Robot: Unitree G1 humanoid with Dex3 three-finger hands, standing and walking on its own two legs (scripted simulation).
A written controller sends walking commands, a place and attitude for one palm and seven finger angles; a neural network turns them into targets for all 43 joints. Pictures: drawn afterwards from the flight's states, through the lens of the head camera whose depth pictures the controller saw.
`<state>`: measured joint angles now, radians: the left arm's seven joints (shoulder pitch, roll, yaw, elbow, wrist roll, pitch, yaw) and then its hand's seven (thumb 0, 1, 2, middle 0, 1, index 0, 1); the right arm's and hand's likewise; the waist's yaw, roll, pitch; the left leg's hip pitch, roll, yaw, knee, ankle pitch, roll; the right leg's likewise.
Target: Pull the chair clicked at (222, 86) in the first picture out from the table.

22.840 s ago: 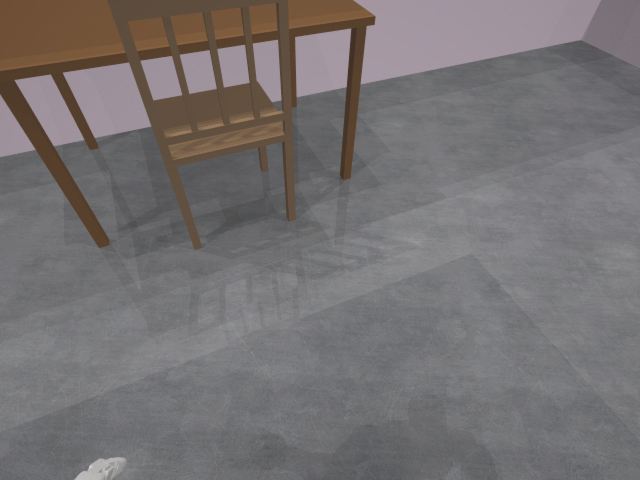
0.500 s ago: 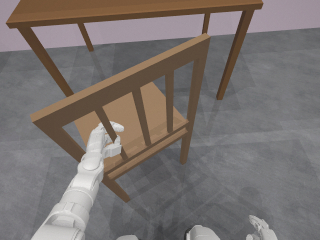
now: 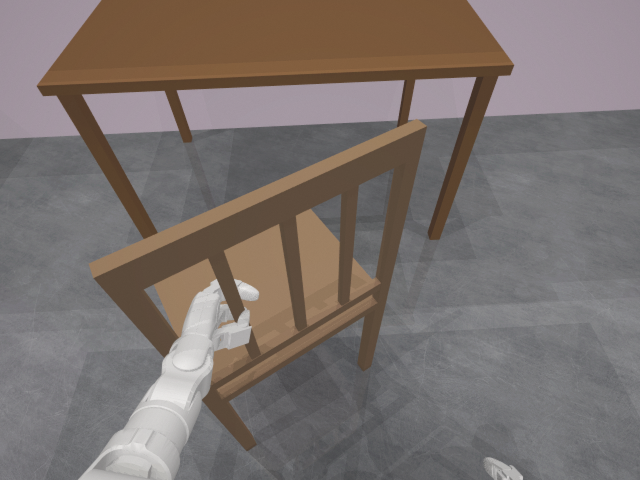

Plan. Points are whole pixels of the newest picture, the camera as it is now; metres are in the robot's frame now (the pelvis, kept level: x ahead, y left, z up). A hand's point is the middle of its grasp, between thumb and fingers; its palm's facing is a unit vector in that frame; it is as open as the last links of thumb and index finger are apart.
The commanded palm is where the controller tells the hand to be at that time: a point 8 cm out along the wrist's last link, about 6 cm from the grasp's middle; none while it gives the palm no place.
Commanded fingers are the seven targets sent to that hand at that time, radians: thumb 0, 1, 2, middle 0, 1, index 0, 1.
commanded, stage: stop walking, hand still on the chair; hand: left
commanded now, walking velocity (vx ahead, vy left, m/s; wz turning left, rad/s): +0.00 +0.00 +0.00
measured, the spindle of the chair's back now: (295, 281) +0.42 +0.06 -0.07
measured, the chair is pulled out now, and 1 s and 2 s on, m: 0.48 0.48 0.48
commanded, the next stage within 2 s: open the thumb and straighten the fingers in 0.24 s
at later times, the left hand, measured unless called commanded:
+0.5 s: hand (241, 326) +0.33 +0.13 -0.05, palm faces -0.03 -0.98 -0.19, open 5.9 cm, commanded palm +0.30 +0.18 -0.03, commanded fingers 0.00 -0.19 0.38 -0.50 -1.45 -0.50 -1.45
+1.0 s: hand (240, 333) +0.32 +0.13 -0.06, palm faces -0.04 -0.98 -0.20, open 16.4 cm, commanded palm +0.31 +0.19 -0.04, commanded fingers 0.00 -0.55 0.20 0.00 0.00 0.00 0.00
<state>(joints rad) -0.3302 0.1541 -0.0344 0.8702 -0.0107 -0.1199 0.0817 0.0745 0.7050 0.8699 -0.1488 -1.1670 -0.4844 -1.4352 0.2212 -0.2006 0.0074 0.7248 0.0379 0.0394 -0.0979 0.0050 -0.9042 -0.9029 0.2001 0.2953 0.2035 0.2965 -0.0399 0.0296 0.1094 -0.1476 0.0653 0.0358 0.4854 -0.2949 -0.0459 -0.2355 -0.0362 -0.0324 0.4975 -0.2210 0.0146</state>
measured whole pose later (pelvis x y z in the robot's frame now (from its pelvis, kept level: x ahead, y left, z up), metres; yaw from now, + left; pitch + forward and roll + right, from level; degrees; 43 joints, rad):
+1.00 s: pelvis +0.01 +0.01 -0.03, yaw +2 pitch +9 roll +0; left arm -0.13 0.15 -0.03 0.46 0.00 0.02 0.06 -0.01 -0.52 0.21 -0.13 -0.39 -0.14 -0.40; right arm 0.25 -0.24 0.00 0.61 0.03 -0.04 -0.02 0.01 -0.91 -0.90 0.20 0.30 0.20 0.30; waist -0.06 0.03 -0.06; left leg -0.51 0.04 0.01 0.77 -0.43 -0.03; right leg -0.59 -0.08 -0.04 0.78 -0.36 0.03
